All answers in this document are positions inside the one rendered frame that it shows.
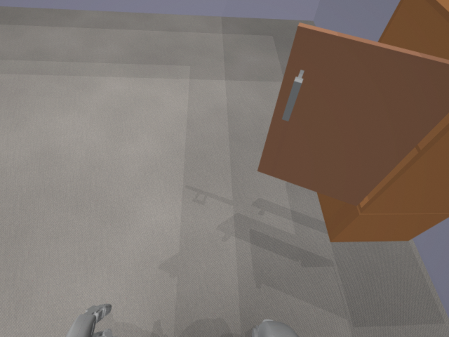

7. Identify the right robot thigh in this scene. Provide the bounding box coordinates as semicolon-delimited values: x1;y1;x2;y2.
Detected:
252;321;299;337

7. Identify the handle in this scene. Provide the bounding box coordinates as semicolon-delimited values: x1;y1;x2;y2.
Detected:
282;70;304;121

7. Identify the robot left hand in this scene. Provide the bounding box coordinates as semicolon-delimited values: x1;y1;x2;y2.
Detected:
66;304;116;337

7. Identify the cupboard door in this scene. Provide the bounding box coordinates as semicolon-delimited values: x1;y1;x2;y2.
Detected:
257;22;449;206

